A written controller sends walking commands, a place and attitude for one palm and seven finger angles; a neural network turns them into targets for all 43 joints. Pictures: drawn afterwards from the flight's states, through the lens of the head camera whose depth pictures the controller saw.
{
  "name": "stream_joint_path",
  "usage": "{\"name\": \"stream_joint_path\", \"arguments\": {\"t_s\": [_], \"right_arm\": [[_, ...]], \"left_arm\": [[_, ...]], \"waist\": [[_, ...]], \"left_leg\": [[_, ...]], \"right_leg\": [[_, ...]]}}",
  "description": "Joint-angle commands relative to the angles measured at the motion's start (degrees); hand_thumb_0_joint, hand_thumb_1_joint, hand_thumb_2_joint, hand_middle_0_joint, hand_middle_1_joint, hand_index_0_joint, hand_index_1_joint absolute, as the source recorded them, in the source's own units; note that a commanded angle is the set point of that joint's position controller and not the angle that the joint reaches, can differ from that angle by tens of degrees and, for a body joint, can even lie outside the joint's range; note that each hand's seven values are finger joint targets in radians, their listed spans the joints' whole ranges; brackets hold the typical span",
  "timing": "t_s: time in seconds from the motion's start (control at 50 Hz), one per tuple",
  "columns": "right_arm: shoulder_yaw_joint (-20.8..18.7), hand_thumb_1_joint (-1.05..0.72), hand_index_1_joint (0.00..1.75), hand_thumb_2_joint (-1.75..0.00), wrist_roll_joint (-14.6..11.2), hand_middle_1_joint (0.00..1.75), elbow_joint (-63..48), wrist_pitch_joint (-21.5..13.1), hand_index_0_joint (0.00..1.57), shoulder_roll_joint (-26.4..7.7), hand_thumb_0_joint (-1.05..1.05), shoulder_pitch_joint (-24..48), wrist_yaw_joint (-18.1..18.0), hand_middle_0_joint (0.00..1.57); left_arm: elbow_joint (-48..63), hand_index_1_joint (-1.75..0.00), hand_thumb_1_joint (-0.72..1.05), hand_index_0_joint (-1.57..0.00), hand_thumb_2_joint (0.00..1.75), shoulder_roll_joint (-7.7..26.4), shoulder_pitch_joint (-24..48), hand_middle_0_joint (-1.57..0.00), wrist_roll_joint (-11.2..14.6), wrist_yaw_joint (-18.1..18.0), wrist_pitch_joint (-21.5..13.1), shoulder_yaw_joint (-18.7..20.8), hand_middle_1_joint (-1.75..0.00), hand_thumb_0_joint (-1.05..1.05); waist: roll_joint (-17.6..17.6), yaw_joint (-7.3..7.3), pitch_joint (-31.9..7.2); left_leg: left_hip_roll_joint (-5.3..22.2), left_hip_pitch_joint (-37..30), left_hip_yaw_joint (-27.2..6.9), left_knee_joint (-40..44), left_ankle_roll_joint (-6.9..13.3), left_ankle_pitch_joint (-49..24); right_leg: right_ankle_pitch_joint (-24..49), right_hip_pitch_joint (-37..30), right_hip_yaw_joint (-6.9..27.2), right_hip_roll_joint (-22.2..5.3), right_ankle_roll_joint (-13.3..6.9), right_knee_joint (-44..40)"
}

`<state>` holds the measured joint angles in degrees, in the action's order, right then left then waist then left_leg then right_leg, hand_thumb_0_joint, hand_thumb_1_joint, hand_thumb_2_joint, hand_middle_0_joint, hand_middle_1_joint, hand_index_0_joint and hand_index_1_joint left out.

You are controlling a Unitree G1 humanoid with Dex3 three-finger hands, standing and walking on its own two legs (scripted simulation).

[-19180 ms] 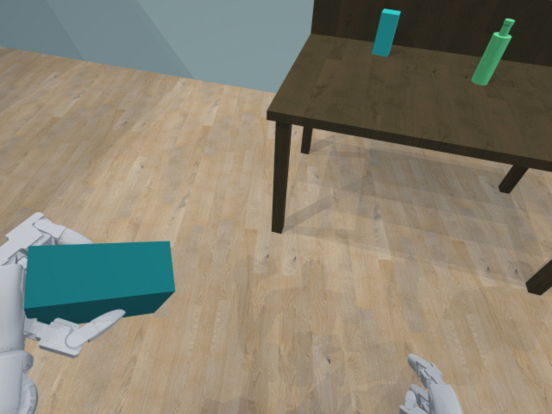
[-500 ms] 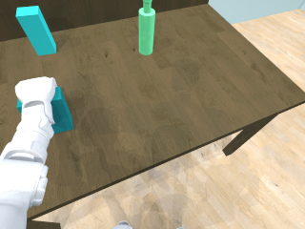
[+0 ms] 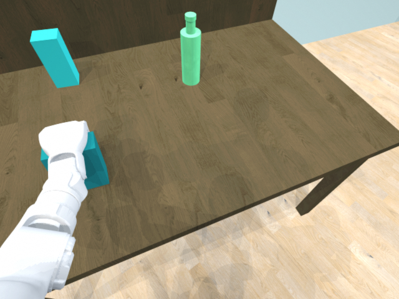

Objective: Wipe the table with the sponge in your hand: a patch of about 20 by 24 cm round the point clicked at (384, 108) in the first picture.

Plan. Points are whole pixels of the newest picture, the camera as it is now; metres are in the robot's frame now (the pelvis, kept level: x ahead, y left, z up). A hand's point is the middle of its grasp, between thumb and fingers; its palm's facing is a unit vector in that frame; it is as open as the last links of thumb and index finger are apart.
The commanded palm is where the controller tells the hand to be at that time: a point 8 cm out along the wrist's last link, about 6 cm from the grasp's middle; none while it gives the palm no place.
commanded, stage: wipe back along the middle lane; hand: left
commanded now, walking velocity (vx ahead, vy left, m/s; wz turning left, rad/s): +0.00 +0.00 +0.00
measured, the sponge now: (81, 170) +0.41 +0.29 -0.04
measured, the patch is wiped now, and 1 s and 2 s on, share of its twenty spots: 0.40 0.55 0.65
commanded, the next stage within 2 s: slide across to the third lane in 1.48 s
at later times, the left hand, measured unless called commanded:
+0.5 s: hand (77, 168) +0.39 +0.27 +0.00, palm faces -0.08 +0.00 -1.00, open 10.1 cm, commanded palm +0.34 +0.25 +0.03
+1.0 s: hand (83, 190) +0.33 +0.25 +0.01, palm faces -0.04 -0.02 -1.00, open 10.1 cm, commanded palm +0.29 +0.22 +0.03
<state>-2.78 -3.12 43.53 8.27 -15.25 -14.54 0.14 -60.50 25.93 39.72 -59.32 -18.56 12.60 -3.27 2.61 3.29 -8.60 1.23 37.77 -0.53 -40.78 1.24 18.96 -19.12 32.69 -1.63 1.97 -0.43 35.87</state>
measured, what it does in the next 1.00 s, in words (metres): stands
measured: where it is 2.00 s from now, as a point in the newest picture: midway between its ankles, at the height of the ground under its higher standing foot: outside the picture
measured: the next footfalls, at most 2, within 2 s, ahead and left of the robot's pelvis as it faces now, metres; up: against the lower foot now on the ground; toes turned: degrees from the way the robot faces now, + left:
none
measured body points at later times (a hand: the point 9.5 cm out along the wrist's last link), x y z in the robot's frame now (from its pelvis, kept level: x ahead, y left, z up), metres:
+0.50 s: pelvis -0.01 +0.00 +0.00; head +0.04 +0.01 +0.45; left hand +0.39 +0.27 +0.06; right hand +0.10 -0.25 -0.13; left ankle +0.00 +0.10 -0.72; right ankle -0.03 -0.12 -0.72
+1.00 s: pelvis +0.00 +0.00 +0.00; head +0.02 -0.01 +0.45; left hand +0.33 +0.24 +0.06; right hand +0.18 -0.24 -0.11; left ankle +0.00 +0.10 -0.72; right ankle -0.03 -0.12 -0.72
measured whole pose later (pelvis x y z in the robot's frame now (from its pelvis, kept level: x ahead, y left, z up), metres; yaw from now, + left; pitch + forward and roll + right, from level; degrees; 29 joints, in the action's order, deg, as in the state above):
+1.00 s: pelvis +0.00 +0.00 +0.00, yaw +1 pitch +9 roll -1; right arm -0.9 -4.5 37.9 10.9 -13.7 -7.4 -0.4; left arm -36.3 15.5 19.2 -58.2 -19.9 23.8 -12.5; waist 3.0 -1.9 -8.7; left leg 0.0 29.4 -0.7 -39.1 1.1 19.0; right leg -20.4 25.0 -1.9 0.8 -0.6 36.1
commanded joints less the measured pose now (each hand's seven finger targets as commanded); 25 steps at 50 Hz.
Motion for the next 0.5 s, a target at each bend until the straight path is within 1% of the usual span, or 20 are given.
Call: {"name": "stream_joint_path", "arguments": {"t_s": [0.0,0.04,0.06,0.08,0.1,0.12,0.14,0.18,0.2,0.22,0.24,0.28,0.3,0.32,0.34,0.36,0.4,0.42,0.46,0.48], "right_arm": [[-2.4,-0.90,0.30,-0.90,0.0,0.30,-4.9,-1.3,0.20,-8.3,0.00,-1.4,-0.7,0.20],[-2.4,-0.90,0.30,-0.90,0.0,0.30,-5.2,-1.2,0.20,-8.3,0.00,-1.3,-0.7,0.20],[-2.4,-0.90,0.30,-0.90,0.0,0.30,-5.3,-1.1,0.20,-8.2,0.00,-0.9,-0.7,0.20],[-2.4,-0.90,0.30,-0.90,0.0,0.30,-5.7,-1.0,0.20,-8.0,0.00,-0.7,-0.7,0.20],[-2.5,-0.90,0.30,-0.90,-0.1,0.30,-5.6,-1.0,0.20,-8.1,0.00,-0.1,-0.7,0.20],[-2.4,-0.90,0.30,-0.90,0.0,0.30,-6.0,-0.9,0.20,-8.0,0.00,-0.1,-0.7,0.20],[-2.3,-0.90,0.30,-0.90,-0.1,0.30,-6.0,-0.9,0.20,-7.9,0.00,0.1,-0.7,0.20],[-2.1,-0.90,0.30,-0.90,-0.2,0.30,-6.0,-0.5,0.20,-8.1,0.00,0.5,-0.9,0.20],[-2.1,-0.90,0.30,-0.90,-0.2,0.30,-6.1,-0.5,0.20,-8.0,0.00,1.0,-1.0,0.20],[-2.0,-0.90,0.30,-0.90,-0.2,0.30,-6.4,-0.4,0.20,-8.1,0.00,1.0,-1.0,0.20],[-1.9,-0.90,0.30,-0.90,-0.3,0.30,-6.7,-0.4,0.20,-7.8,0.00,1.3,-1.1,0.20],[-1.9,-0.90,0.30,-0.90,-0.2,0.30,-7.1,-0.2,0.20,-7.7,0.00,1.6,-1.1,0.20],[-1.9,-0.90,0.30,-0.90,-0.3,0.30,-7.2,-0.2,0.20,-7.7,0.00,2.0,-1.2,0.20],[-1.9,-0.90,0.30,-0.90,-0.2,0.30,-7.4,-0.1,0.20,-7.6,0.00,1.9,-1.3,0.20],[-1.9,-0.90,0.30,-0.90,-0.3,0.30,-7.6,0.0,0.20,-7.4,0.00,2.1,-1.3,0.20],[-1.8,-0.90,0.30,-0.90,-0.3,0.30,-7.6,0.0,0.20,-7.3,0.00,2.4,-1.3,0.20],[-1.9,-0.90,0.30,-0.90,-0.4,0.30,-8.0,0.1,0.20,-7.5,0.00,3.2,-1.3,0.20],[-1.8,-0.90,0.30,-0.90,-0.3,0.30,-8.5,0.1,0.20,-7.3,0.00,3.2,-1.3,0.20],[-1.7,-0.90,0.30,-0.90,-0.5,0.30,-8.9,0.3,0.20,-7.1,0.00,3.9,-1.2,0.20],[-1.7,-0.90,0.30,-0.90,-0.5,0.30,-8.9,0.5,0.20,-7.2,0.00,4.3,-1.1,0.20]], "left_arm": [[5.8,-1.60,0.10,-1.20,1.30,7.0,13.2,-1.20,-1.0,-0.1,0.0,0.1,-1.60,0.00],[5.2,-1.60,0.10,-1.20,1.30,6.3,10.8,-1.20,-1.1,-0.3,0.7,-0.5,-1.60,0.00],[6.4,-1.60,0.10,-1.20,1.30,5.7,11.2,-1.20,-1.3,-0.4,0.7,-1.0,-1.60,0.00],[5.9,-1.60,0.10,-1.20,1.30,4.4,9.8,-1.20,-0.9,-0.5,1.0,-1.7,-1.60,0.00],[7.0,-1.60,0.10,-1.20,1.30,5.4,9.9,-1.20,-0.6,-0.7,0.8,0.1,-1.60,0.00],[6.6,-1.60,0.10,-1.20,1.30,3.3,8.5,-1.20,-0.5,-0.7,1.2,-1.9,-1.60,0.00],[6.4,-1.60,0.10,-1.20,1.30,3.4,7.7,-1.20,-0.4,-0.7,1.6,-1.7,-1.60,0.00],[5.3,-1.60,0.10,-1.20,1.30,3.3,8.1,-1.20,-0.9,-0.7,2.3,-2.2,-1.60,0.00],[5.3,-1.60,0.10,-1.20,1.30,3.7,7.4,-1.20,-0.5,-0.8,2.4,-1.0,-1.60,0.00],[5.7,-1.60,0.10,-1.20,1.30,3.4,7.2,-1.20,-0.8,-0.7,2.7,-2.0,-1.60,0.00],[6.3,-1.60,0.10,-1.20,1.30,1.5,7.8,-1.20,-0.8,-0.6,2.9,-3.7,-1.60,0.00],[6.7,-1.60,0.10,-1.20,1.30,1.7,7.0,-1.20,-0.9,-0.6,3.2,-3.3,-1.60,0.00],[7.3,-1.60,0.10,-1.20,1.30,2.6,7.2,-1.20,-0.5,-0.6,3.2,-2.0,-1.60,0.00],[8.1,-1.60,0.10,-1.20,1.30,1.8,7.2,-1.20,-0.6,-0.5,3.2,-3.2,-1.60,0.00],[7.8,-1.60,0.10,-1.20,1.30,1.4,5.4,-1.20,-0.5,-0.5,3.5,-3.2,-1.60,0.00],[8.7,-1.60,0.10,-1.20,1.30,0.1,5.8,-1.20,-0.4,-0.4,3.5,-4.2,-1.60,0.00],[9.5,-1.60,0.10,-1.20,1.30,1.8,3.0,-1.20,0.1,-0.5,4.0,-1.8,-1.60,0.00],[10.7,-1.60,0.10,-1.20,1.30,-0.2,2.2,-1.20,0.5,-0.4,4.1,-3.7,-1.60,0.00],[11.5,-1.60,0.10,-1.20,1.30,-1.7,0.3,-1.20,0.5,-0.3,4.9,-4.8,-1.60,0.00],[12.2,-1.60,0.10,-1.20,1.30,-1.1,-0.4,-1.20,0.4,-0.4,5.2,-4.2,-1.60,0.00]], "waist": [[-1.3,0.31,-16.0],[-2.1,0.10,-15.7],[-1.5,0.06,-16.5],[-1.8,-0.11,-16.0],[-1.4,-0.58,-16.7],[-1.8,-0.43,-16.0],[-2.2,-0.58,-15.6],[-3.9,-0.07,-13.4],[-4.4,-0.53,-13.5],[-3.7,-0.58,-13.4],[-3.1,-0.31,-13.0],[-3.0,-0.75,-13.5],[-2.9,-0.98,-14.0],[-1.7,-1.01,-14.2],[-2.2,-1.28,-13.8],[-2.8,-0.91,-14.1],[-3.3,-1.98,-14.8],[-2.6,-1.90,-14.8],[-3.3,-1.95,-13.3],[-3.4,-2.24,-13.2]], "left_leg": [[-0.8,-14.2,-0.2,2.6,1.4,-20.9],[-0.9,-14.5,-0.2,2.6,1.4,-19.9],[-0.9,-15.0,-0.1,2.6,1.3,-20.2],[-1.0,-14.5,-0.1,2.8,1.3,-19.3],[-0.6,-15.4,-0.4,2.9,1.2,-20.6],[-0.9,-15.3,-0.3,2.8,1.3,-20.1],[-0.9,-14.9,-0.1,2.9,1.3,-19.6],[-0.9,-13.5,-0.3,3.3,1.3,-17.4],[-0.9,-13.2,-0.3,3.4,1.3,-17.4],[-1.0,-13.6,-0.6,3.5,1.2,-17.0],[-1.0,-13.9,-0.4,3.7,1.2,-16.4],[-1.0,-14.4,-0.6,3.9,1.2,-16.1],[-0.8,-14.8,-0.9,4.0,1.2,-16.4],[-1.0,-15.2,-0.7,3.8,1.2,-16.4],[-1.0,-15.1,-0.8,3.9,1.1,-16.4],[-0.9,-15.5,-0.7,3.9,1.1,-16.7],[-0.9,-15.5,-1.0,3.9,0.9,-17.9],[-1.0,-15.8,-0.8,3.9,1.0,-17.8],[-0.9,-15.8,-0.9,4.3,0.9,-17.7],[-0.8,-16.1,-1.0,4.2,0.9,-18.4]], "right_leg": [[23.4,-6.6,0.0,0.1,-2.5,-2.8],[22.2,-6.4,-0.2,0.1,-2.5,-3.1],[22.6,-6.6,0.0,0.1,-2.5,-3.0],[21.6,-6.5,-0.2,0.2,-2.5,-3.1],[22.0,-6.8,-0.2,0.1,-2.7,-2.7],[21.7,-6.6,-0.4,0.3,-2.6,-2.9],[21.5,-6.6,-0.4,0.2,-2.6,-3.0],[19.8,-5.8,-0.4,0.1,-2.5,-3.3],[19.8,-6.4,-0.3,0.1,-2.6,-3.2],[18.8,-5.8,-0.6,0.1,-2.6,-3.2],[17.8,-5.2,-0.7,0.2,-2.6,-3.3],[16.6,-5.2,-0.7,0.2,-2.8,-3.5],[16.4,-5.5,-0.7,0.3,-2.9,-3.3],[16.5,-5.4,-0.8,0.3,-2.8,-3.3],[16.0,-5.4,-1.1,0.3,-2.9,-3.3],[16.9,-5.4,-0.9,0.3,-2.8,-3.4],[17.7,-6.9,-0.8,0.3,-3.0,-3.1],[18.1,-7.1,-0.9,0.4,-2.9,-3.2],[17.7,-6.8,-1.2,0.4,-3.0,-3.5],[18.1,-6.9,-1.2,0.4,-3.1,-3.4]]}}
